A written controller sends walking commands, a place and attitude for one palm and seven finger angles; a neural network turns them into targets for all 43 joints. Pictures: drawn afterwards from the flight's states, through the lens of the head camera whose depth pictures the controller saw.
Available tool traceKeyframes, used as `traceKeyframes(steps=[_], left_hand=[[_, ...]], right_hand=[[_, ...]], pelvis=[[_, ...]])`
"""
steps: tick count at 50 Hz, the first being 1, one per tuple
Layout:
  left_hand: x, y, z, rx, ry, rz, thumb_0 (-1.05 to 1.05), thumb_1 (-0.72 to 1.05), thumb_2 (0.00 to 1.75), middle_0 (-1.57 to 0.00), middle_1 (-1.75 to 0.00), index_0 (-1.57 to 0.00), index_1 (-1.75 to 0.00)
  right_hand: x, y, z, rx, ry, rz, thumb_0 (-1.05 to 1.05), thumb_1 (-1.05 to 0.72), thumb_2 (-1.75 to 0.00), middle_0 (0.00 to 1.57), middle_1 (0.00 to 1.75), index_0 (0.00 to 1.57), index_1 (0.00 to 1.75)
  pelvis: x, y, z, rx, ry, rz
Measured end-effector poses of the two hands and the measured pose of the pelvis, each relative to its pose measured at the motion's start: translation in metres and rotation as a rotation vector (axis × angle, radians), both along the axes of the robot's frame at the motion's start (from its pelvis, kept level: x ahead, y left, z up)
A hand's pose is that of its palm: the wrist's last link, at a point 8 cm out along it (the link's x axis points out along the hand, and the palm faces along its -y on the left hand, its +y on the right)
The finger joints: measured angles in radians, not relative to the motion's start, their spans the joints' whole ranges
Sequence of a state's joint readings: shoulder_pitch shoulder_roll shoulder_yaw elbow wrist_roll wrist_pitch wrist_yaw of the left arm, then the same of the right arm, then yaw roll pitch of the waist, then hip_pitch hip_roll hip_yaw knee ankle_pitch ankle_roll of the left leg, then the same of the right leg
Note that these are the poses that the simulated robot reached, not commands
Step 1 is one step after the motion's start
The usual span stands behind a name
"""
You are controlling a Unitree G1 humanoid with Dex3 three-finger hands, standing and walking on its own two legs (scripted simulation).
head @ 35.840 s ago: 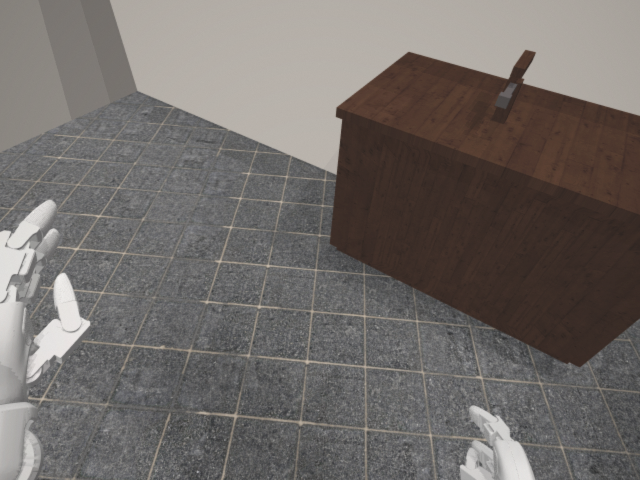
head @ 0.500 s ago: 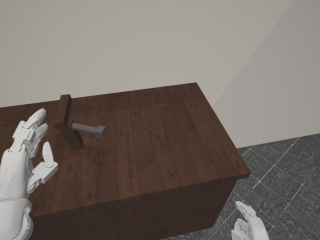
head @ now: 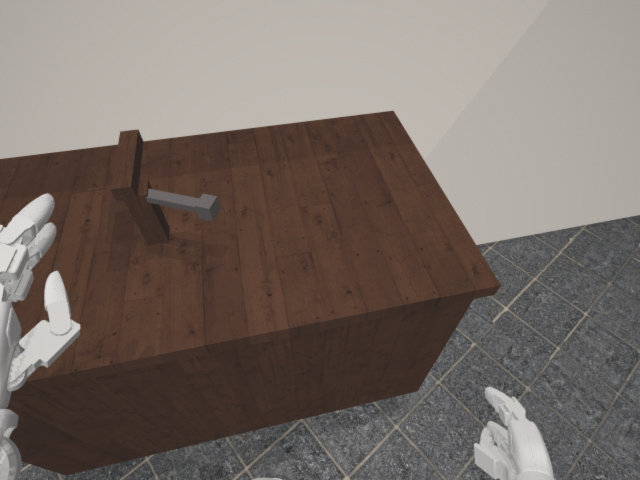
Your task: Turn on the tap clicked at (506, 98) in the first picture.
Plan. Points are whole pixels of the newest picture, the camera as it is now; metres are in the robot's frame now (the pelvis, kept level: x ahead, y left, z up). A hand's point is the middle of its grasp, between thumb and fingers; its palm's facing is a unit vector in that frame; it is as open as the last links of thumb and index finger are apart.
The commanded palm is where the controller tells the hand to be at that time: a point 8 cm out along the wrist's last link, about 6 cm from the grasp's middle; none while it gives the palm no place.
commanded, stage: step back with the hand held close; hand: left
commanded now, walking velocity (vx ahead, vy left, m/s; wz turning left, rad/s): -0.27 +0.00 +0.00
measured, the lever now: (208, 207) +0.47 +0.23 +0.04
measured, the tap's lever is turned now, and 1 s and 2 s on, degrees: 63 63 63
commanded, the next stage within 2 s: stop stepping back and stand still in 0.78 s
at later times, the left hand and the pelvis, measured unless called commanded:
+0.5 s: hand out of the picture +0.14 +0.26 +0.18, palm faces +0.44 -0.79 -0.44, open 7.4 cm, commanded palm +0.07 +0.30 +0.18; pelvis -0.06 +0.00 -0.01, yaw +5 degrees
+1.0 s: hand out of the picture +0.04 +0.23 +0.17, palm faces +0.35 -0.85 -0.38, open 7.4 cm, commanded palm -0.01 +0.27 +0.18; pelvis -0.17 -0.01 +0.00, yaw -1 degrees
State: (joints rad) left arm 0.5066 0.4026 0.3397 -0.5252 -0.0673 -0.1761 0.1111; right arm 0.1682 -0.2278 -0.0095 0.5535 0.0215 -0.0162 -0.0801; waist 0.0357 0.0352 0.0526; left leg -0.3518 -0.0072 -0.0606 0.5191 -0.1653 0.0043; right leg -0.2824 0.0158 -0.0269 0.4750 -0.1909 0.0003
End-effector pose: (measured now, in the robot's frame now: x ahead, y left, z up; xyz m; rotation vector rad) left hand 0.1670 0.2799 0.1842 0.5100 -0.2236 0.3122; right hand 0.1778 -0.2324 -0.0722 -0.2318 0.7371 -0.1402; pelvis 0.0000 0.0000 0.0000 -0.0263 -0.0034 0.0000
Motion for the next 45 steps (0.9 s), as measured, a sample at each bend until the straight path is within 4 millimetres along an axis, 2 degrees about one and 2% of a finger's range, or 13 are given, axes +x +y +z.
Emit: traceKeyframes(steps=[4,14,22,26,30,36,40,42,45], left_hand=[[-0.015,0.006,0.003,0.007,-0.039,0.019,0.02,0.89,0.90,-0.22,-0.30,-0.21,-0.30],[-0.037,0.006,-0.012,-0.038,-0.060,0.011,0.02,0.89,0.90,-0.21,-0.30,-0.21,-0.30],[-0.052,0.014,-0.001,0.021,-0.119,0.005,0.02,0.89,0.90,-0.22,-0.30,-0.21,-0.30],[-0.074,0.015,0.008,0.077,-0.162,0.038,0.02,0.89,0.90,-0.22,-0.30,-0.21,-0.30],[-0.097,0.011,-0.003,0.017,-0.091,0.078,0.02,0.89,0.90,-0.21,-0.30,-0.21,-0.30],[-0.111,0.007,-0.017,-0.100,-0.051,0.066,0.02,0.89,0.90,-0.21,-0.30,-0.21,-0.30],[-0.113,0.016,-0.014,-0.082,-0.108,0.034,0.02,0.89,0.90,-0.22,-0.30,-0.21,-0.30],[-0.117,0.017,-0.010,-0.065,-0.119,0.022,0.02,0.89,0.90,-0.22,-0.30,-0.21,-0.30],[-0.129,0.010,-0.001,-0.059,-0.112,-0.002,0.02,0.89,0.90,-0.21,-0.30,-0.21,-0.30]], right_hand=[[-0.013,0.007,-0.001,0.007,-0.017,0.009,0.02,-0.90,-0.90,0.20,0.30,0.20,0.30],[-0.047,0.016,-0.008,-0.011,0.006,0.034,0.02,-0.90,-0.90,0.20,0.30,0.20,0.30],[-0.072,0.017,-0.010,-0.043,0.037,0.027,0.02,-0.90,-0.90,0.20,0.30,0.20,0.30],[-0.078,0.018,-0.017,-0.016,0.040,0.053,0.02,-0.90,-0.90,0.20,0.30,0.20,0.30],[-0.082,0.020,-0.020,0.016,0.053,0.074,0.02,-0.90,-0.90,0.20,0.30,0.20,0.30],[-0.087,0.022,0.001,-0.014,0.039,0.091,0.02,-0.90,-0.89,0.20,0.30,0.20,0.30],[-0.085,0.024,0.011,-0.043,-0.040,0.086,0.02,-0.90,-0.90,0.20,0.30,0.20,0.30],[-0.091,0.027,0.019,-0.025,-0.077,0.085,0.02,-0.90,-0.90,0.20,0.30,0.20,0.30],[-0.111,0.028,0.028,0.009,-0.127,0.080,0.02,-0.90,-0.90,0.20,0.30,0.20,0.30]], pelvis=[[-0.014,0.004,-0.002,-0.007,0.002,0.001],[-0.041,0.007,-0.009,-0.014,-0.002,0.010],[-0.061,0.010,-0.011,-0.035,0.006,0.044],[-0.065,0.001,-0.017,-0.025,0.029,0.085],[-0.076,-0.003,-0.011,-0.043,0.019,0.069],[-0.089,-0.001,0.000,0.021,0.033,0.060],[-0.112,0.005,-0.007,0.025,0.037,0.067],[-0.127,0.004,-0.005,0.037,0.024,0.038],[-0.146,0.001,0.000,0.023,0.011,0.013]])
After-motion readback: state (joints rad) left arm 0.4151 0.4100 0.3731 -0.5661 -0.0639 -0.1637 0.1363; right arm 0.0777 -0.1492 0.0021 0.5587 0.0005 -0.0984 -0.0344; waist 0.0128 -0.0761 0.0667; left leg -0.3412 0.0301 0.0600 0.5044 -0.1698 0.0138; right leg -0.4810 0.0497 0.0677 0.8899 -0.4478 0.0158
